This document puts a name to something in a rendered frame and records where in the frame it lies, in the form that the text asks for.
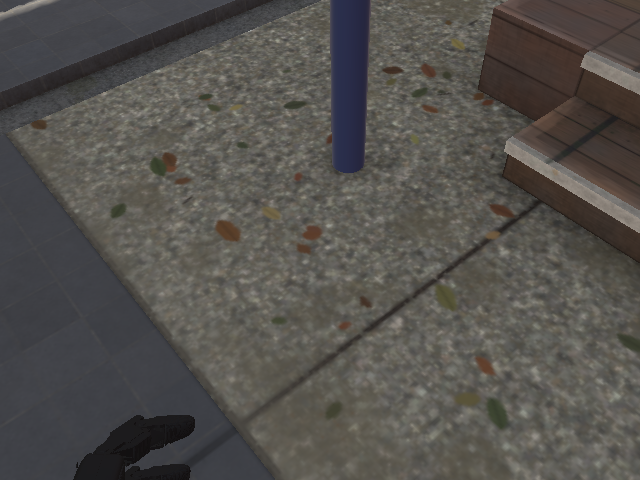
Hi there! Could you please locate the left robot hand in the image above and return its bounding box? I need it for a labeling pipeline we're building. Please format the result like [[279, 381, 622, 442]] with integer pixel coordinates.
[[73, 415, 195, 480]]

